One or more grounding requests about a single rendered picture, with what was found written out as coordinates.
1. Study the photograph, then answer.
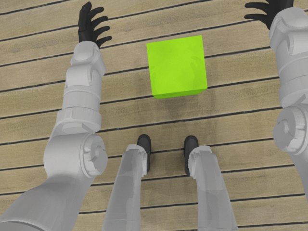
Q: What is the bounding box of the right robot forearm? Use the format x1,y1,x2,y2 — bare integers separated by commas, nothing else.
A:
269,7,308,108

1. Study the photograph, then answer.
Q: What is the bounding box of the robot right thigh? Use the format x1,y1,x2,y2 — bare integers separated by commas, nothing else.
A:
189,151,239,231

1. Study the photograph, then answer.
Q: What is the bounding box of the right robot shin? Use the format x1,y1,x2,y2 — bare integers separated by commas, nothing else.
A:
188,146,217,168

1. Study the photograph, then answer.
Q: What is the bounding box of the left robot hand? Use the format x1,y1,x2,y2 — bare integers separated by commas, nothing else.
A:
78,1,112,48

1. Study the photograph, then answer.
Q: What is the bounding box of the robot left upper arm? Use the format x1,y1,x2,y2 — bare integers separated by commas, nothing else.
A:
0,132,108,231

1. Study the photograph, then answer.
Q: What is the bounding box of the right robot hand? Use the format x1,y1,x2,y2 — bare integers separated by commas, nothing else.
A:
244,0,294,30

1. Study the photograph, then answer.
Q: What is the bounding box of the left robot forearm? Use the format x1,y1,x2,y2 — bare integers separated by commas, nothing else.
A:
43,41,106,163

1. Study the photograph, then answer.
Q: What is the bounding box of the carton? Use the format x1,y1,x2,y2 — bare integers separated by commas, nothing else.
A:
146,35,207,99

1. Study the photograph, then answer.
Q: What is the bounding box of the robot right upper arm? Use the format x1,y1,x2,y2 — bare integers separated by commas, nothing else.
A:
273,103,308,202

